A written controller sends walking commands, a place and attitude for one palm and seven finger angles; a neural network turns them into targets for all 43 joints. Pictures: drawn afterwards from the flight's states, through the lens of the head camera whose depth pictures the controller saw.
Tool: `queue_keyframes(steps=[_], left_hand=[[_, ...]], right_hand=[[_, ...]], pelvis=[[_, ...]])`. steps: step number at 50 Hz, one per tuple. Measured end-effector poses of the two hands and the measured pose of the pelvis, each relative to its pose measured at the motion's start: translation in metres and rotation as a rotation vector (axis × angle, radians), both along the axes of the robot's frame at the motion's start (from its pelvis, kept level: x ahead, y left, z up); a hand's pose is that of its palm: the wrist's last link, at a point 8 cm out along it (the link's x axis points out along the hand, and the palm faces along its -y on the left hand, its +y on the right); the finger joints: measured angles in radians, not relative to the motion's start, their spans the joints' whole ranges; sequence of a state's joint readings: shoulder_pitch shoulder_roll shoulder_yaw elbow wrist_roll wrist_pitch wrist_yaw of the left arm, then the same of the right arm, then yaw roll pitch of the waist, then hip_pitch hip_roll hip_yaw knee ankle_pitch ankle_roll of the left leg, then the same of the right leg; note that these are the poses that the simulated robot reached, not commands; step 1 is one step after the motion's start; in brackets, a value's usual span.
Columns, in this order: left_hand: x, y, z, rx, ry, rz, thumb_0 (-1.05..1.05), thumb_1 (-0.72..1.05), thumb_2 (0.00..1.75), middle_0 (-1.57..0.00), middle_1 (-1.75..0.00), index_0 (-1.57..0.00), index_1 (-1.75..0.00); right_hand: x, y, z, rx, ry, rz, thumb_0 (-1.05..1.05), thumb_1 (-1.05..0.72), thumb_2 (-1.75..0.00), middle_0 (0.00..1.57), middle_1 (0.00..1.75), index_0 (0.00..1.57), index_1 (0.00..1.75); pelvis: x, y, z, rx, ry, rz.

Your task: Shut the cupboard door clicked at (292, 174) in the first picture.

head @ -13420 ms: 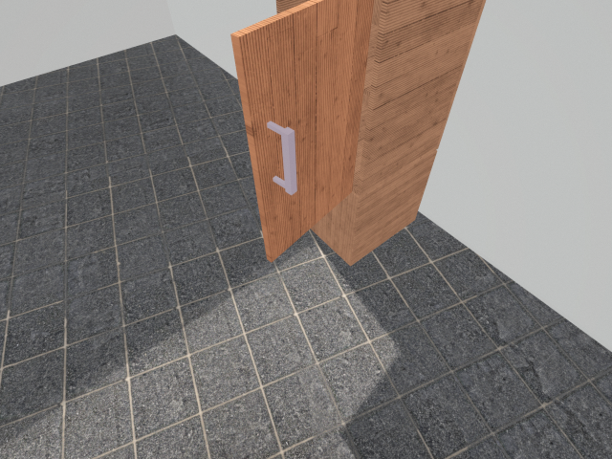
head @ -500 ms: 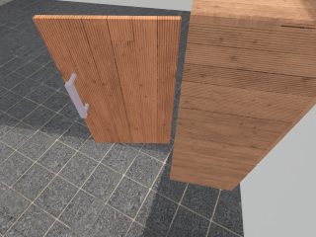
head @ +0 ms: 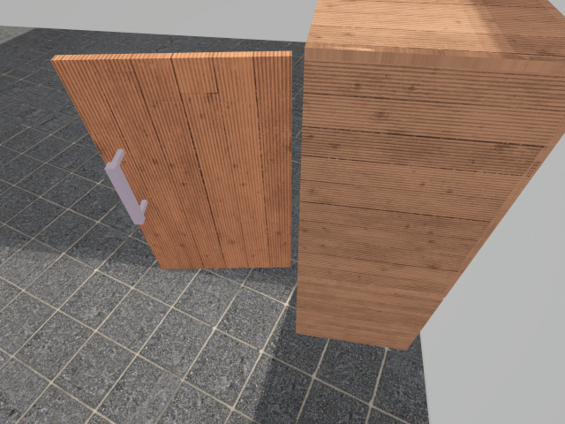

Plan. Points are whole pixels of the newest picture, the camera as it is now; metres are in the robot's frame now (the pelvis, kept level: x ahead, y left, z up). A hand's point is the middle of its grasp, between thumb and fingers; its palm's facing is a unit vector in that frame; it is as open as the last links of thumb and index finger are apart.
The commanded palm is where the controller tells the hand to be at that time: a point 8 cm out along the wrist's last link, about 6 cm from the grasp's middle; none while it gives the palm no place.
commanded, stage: come to a stop and stand still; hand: left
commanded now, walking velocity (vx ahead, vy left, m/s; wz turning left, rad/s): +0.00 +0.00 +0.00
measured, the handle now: (129, 188) +0.53 +0.33 +0.00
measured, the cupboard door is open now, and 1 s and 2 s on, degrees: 100 100 100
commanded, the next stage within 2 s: look again from close up in 0.48 s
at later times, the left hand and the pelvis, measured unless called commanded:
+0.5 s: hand out of the picture +0.04 +0.18 -0.17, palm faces +0.00 -0.97 -0.23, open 7.4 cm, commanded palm none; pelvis +0.02 -0.01 +0.00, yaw +0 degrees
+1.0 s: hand out of the picture +0.05 +0.19 -0.17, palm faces +0.00 -0.97 -0.24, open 7.4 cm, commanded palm none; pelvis +0.03 -0.01 +0.00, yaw +0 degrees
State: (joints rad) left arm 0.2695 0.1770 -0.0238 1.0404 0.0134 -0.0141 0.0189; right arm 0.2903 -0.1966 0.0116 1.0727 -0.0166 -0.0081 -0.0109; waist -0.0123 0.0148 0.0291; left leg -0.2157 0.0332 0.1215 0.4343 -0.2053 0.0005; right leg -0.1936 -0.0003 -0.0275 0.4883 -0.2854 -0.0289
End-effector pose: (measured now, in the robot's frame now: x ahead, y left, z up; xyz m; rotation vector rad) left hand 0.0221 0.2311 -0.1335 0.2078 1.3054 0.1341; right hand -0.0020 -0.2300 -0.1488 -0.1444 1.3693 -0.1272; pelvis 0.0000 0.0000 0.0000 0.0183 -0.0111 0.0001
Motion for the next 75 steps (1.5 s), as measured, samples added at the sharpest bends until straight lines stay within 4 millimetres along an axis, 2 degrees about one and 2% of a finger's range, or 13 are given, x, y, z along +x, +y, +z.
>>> queue_keyframes(steps=[4, 9, 25, 33, 49, 63, 70, 75], left_hand=[[0.003, -0.002, -0.001, -0.004, 0.009, 0.002, 0.01, 0.91, 0.9, -0.2, -0.3, -0.2, -0.3], [0.006, -0.003, -0.002, -0.004, 0.018, 0.003, 0.01, 0.91, 0.9, -0.2, -0.3, -0.2, -0.3], [0.011, -0.003, -0.002, 0.0, 0.03, 0.023, 0.01, 0.91, 0.9, -0.2, -0.3, -0.2, -0.3], [0.012, -0.001, -0.002, 0.005, 0.037, 0.029, 0.01, 0.91, 0.9, -0.2, -0.3, -0.2, -0.3], [0.021, 0.002, -0.001, 0.015, 0.033, 0.025, 0.01, 0.91, 0.9, -0.2, -0.3, -0.2, -0.3], [0.027, 0.002, 0.0, 0.012, 0.019, 0.024, 0.01, 0.91, 0.9, -0.2, -0.3, -0.2, -0.3], [0.021, 0.004, -0.002, 0.011, 0.018, 0.051, 0.0, 0.91, 0.9, -0.2, -0.3, -0.2, -0.3], [0.007, 0.012, -0.008, -0.003, 0.045, 0.099, 0.0, 0.91, 0.9, -0.2, -0.3, -0.2, -0.3]], right_hand=[[-0.01, -0.003, 0.002, -0.008, 0.041, -0.008, 0.01, -0.91, -0.9, 0.2, 0.3, 0.2, 0.29], [-0.007, -0.005, 0.003, -0.012, 0.051, -0.011, 0.01, -0.91, -0.9, 0.2, 0.3, 0.2, 0.29], [0.047, -0.005, 0.004, -0.012, -0.044, 0.024, 0.01, -0.91, -0.9, 0.2, 0.3, 0.2, 0.3], [0.062, -0.01, 0.006, -0.025, -0.063, 0.035, 0.01, -0.91, -0.9, 0.2, 0.3, 0.2, 0.3], [0.059, -0.018, 0.007, -0.042, -0.031, 0.032, 0.01, -0.91, -0.9, 0.2, 0.3, 0.2, 0.3], [0.057, -0.018, 0.008, -0.042, -0.021, 0.035, 0.01, -0.91, -0.9, 0.2, 0.3, 0.2, 0.3], [0.058, -0.015, 0.006, -0.042, -0.015, 0.042, 0.01, -0.91, -0.9, 0.2, 0.3, 0.2, 0.3], [0.06, -0.002, 0.003, -0.046, 0.007, 0.052, 0.01, -0.91, -0.9, 0.2, 0.3, 0.2, 0.29]], pelvis=[[0.004, -0.003, 0.001, -0.002, -0.001, 0.001], [0.007, -0.005, 0.001, -0.004, -0.004, 0.001], [0.02, -0.008, 0.002, -0.005, -0.002, 0.001], [0.024, -0.008, 0.003, -0.004, 0.0, 0.001], [0.029, -0.01, 0.003, -0.004, 0.001, 0.002], [0.03, -0.011, 0.004, -0.005, 0.001, 0.006], [0.032, -0.007, 0.002, -0.009, 0.0, 0.012], [0.038, 0.007, -0.002, -0.021, 0.002, 0.023]])
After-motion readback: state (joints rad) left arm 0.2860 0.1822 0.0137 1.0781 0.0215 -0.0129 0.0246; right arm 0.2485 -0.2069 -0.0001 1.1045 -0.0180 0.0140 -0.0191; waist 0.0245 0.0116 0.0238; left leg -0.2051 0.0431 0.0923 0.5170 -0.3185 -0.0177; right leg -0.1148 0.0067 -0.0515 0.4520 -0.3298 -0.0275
